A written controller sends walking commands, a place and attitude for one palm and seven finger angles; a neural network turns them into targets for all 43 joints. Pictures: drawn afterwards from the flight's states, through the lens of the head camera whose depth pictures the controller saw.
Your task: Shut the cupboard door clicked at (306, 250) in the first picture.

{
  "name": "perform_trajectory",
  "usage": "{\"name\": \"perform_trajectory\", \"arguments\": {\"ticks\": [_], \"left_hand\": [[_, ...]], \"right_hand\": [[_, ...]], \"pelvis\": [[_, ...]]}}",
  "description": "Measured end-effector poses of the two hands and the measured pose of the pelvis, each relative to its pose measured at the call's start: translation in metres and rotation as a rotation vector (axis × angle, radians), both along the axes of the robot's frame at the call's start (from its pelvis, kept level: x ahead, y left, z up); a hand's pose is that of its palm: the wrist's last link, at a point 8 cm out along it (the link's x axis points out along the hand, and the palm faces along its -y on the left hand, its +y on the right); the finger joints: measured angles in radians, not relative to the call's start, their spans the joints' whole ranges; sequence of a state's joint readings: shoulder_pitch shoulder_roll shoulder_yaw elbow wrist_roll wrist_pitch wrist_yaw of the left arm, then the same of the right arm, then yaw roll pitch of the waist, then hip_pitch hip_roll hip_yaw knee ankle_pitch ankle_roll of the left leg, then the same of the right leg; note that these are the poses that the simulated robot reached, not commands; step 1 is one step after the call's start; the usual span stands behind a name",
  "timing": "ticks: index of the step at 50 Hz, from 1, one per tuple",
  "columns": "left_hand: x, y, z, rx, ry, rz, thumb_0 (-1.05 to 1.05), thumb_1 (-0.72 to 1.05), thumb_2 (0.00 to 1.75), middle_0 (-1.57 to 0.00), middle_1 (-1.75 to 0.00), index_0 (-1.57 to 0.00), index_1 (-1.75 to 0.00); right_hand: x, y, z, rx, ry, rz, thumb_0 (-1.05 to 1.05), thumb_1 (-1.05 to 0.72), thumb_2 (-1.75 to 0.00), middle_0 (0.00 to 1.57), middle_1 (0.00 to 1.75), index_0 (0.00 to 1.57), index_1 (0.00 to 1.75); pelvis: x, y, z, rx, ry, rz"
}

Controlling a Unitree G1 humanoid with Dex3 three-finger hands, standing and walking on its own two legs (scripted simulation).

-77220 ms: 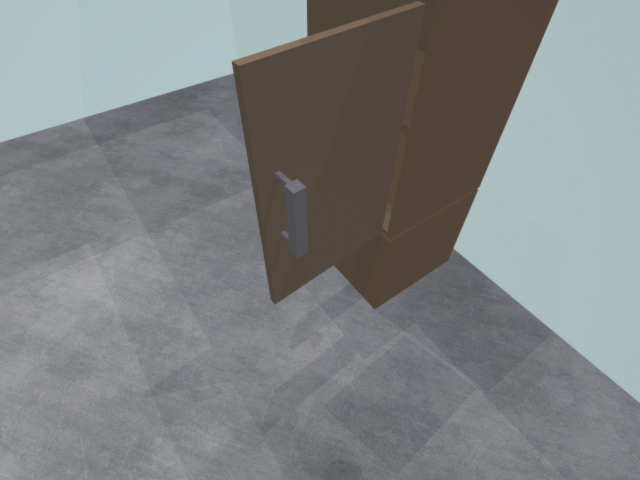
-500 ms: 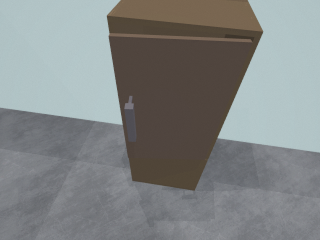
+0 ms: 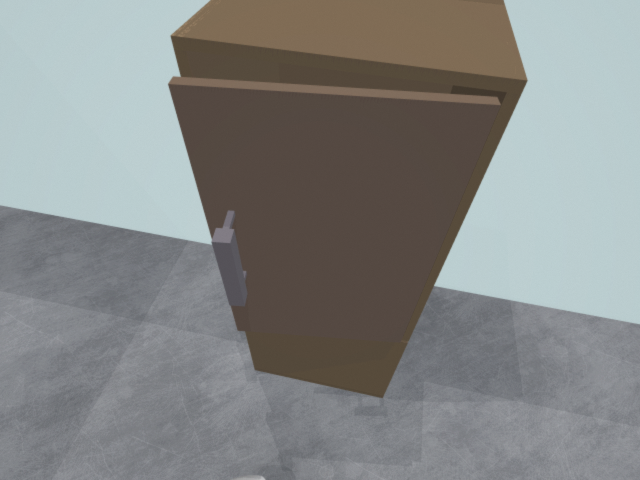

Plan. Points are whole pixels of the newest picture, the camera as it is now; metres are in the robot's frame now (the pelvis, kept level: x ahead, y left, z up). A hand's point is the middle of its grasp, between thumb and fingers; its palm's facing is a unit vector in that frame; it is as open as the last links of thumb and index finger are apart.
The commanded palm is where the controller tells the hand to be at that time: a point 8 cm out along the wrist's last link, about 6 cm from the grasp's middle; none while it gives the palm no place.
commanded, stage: come to a stop and stand still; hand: left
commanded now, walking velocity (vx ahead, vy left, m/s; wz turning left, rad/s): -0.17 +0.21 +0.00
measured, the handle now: (234, 259) +0.44 +0.17 -0.03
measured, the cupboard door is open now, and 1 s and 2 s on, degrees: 8 8 8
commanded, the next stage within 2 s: look again from close up in 1.16 s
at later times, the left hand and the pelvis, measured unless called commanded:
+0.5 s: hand out of the picture +0.01 +0.19 -0.18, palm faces +0.02 -0.98 -0.20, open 7.3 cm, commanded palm none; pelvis +0.00 +0.02 +0.00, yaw -3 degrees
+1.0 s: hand out of the picture -0.05 +0.27 -0.17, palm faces +0.02 -0.97 -0.23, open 7.3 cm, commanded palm none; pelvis -0.05 +0.08 +0.00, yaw -1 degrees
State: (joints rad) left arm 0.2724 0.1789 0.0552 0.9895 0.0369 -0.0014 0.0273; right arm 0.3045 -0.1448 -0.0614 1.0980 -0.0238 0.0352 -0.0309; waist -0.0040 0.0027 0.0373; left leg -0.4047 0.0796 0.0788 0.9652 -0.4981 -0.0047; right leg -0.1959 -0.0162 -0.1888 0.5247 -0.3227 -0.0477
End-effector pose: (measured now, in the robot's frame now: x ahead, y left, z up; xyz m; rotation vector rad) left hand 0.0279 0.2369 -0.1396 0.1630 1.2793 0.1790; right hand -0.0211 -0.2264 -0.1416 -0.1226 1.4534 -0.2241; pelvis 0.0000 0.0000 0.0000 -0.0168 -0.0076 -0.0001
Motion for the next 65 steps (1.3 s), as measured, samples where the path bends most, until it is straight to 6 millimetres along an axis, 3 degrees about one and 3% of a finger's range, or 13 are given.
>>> {"name": "perform_trajectory", "arguments": {"ticks": [5,9,13,17,22,27,35,41,48,56,65], "left_hand": [[-0.002,-0.019,-0.013,-0.055,0.064,0.005,0.00,0.92,0.89,-0.19,-0.29,-0.20,-0.30],[-0.004,-0.031,-0.018,-0.085,0.119,0.015,0.01,0.93,0.89,-0.19,-0.30,-0.20,-0.30],[-0.008,-0.032,-0.012,-0.078,0.132,0.024,0.01,0.93,0.89,-0.20,-0.30,-0.20,-0.30],[-0.012,-0.025,-0.007,-0.051,0.115,0.019,0.01,0.93,0.89,-0.20,-0.30,-0.20,-0.30],[-0.020,-0.010,-0.009,-0.030,0.090,0.014,0.00,0.92,0.89,-0.20,-0.30,-0.20,-0.30],[-0.021,0.016,-0.012,-0.014,0.043,-0.025,0.00,0.91,0.89,-0.20,-0.30,-0.20,-0.30],[-0.011,0.064,0.003,0.024,-0.047,-0.054,0.00,0.91,0.89,-0.20,-0.30,-0.20,-0.30],[-0.030,0.083,0.010,0.037,-0.037,-0.049,0.00,0.91,0.89,-0.19,-0.30,-0.20,-0.30],[-0.072,0.087,0.007,0.016,0.057,-0.017,0.00,0.91,0.89,-0.19,-0.30,-0.20,-0.30],[-0.118,0.074,0.001,-0.033,0.161,0.031,0.00,0.91,0.89,-0.19,-0.30,-0.20,-0.30],[-0.135,0.057,-0.003,-0.078,0.195,0.060,0.00,0.91,0.89,-0.20,-0.30,-0.20,-0.30]], "right_hand": [[0.058,-0.005,0.001,-0.026,-0.112,0.040,0.01,-0.91,-0.90,0.20,0.30,0.20,0.29],[0.093,-0.004,0.010,-0.035,-0.168,0.057,0.01,-0.93,-0.90,0.20,0.30,0.20,0.29],[0.116,-0.001,0.013,-0.023,-0.212,0.083,0.01,-0.93,-0.90,0.20,0.30,0.20,0.29],[0.126,0.002,0.011,-0.007,-0.248,0.089,0.01,-0.92,-0.90,0.20,0.30,0.20,0.29],[0.119,0.010,0.007,-0.002,-0.251,0.084,0.01,-0.91,-0.90,0.20,0.30,0.20,0.29],[0.106,0.026,0.008,-0.004,-0.320,0.070,0.01,-0.91,-0.90,0.20,0.30,0.20,0.29],[0.054,0.054,0.011,-0.003,-0.286,0.088,0.00,-0.92,-0.90,0.20,0.30,0.20,0.29],[0.023,0.064,0.009,0.001,-0.214,0.092,0.01,-0.92,-0.90,0.20,0.30,0.20,0.29],[0.005,0.073,0.009,0.004,-0.166,0.091,0.01,-0.91,-0.90,0.20,0.30,0.20,0.29],[0.007,0.080,0.010,0.005,-0.156,0.105,0.01,-0.90,-0.90,0.20,0.30,0.20,0.29],[0.018,0.082,0.013,-0.003,-0.167,0.125,0.01,-0.91,-0.90,0.20,0.30,0.20,0.29]], "pelvis": [[0.017,0.000,-0.004,-0.021,-0.009,-0.008],[0.027,-0.001,-0.001,0.009,-0.019,-0.022],[0.026,-0.002,0.003,0.013,-0.011,-0.024],[0.019,-0.001,0.002,0.015,-0.009,-0.030],[0.008,0.007,-0.002,0.004,-0.027,-0.024],[-0.005,0.030,-0.009,-0.013,-0.037,-0.052],[-0.028,0.059,-0.003,-0.008,-0.030,-0.036],[-0.038,0.073,0.001,-0.010,-0.021,-0.022],[-0.044,0.082,0.004,-0.012,-0.021,-0.012],[-0.046,0.087,0.005,-0.010,-0.026,0.000],[-0.043,0.087,0.006,-0.005,-0.024,0.018]]}}
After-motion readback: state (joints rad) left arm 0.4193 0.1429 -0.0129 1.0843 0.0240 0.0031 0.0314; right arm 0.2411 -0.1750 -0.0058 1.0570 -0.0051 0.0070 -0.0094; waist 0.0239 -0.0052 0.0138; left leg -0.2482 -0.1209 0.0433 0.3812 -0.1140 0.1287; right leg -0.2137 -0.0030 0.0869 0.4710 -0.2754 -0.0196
